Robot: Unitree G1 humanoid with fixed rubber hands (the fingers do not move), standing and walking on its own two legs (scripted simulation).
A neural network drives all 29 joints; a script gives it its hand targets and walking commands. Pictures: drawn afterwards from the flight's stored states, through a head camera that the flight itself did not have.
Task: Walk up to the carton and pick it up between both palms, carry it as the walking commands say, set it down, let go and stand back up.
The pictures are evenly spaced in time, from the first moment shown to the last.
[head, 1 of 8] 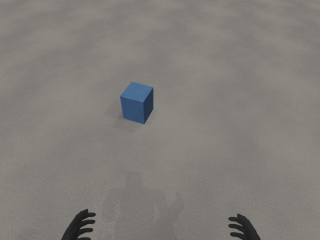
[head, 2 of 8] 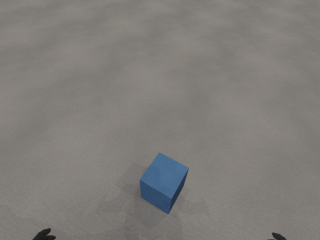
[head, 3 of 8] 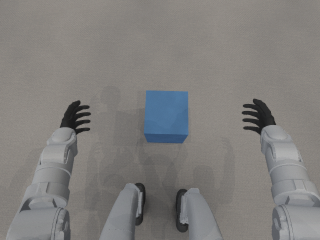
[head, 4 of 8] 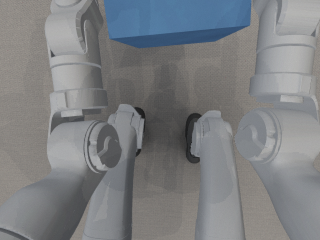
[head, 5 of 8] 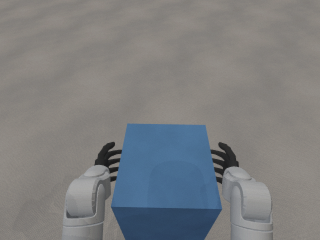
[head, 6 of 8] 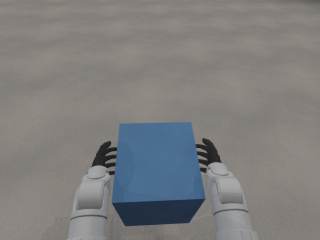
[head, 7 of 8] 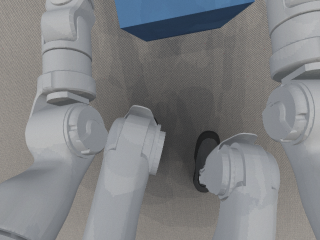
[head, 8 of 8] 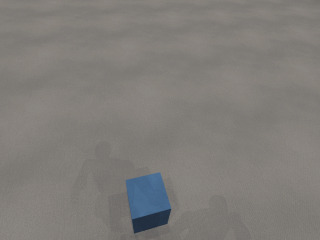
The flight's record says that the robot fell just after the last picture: no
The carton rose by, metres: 0.67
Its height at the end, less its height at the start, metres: +0.00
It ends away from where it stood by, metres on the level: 1.87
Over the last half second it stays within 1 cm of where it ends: yes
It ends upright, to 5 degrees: yes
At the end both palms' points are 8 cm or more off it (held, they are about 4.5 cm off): yes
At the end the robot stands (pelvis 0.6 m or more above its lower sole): yes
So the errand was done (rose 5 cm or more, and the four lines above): yes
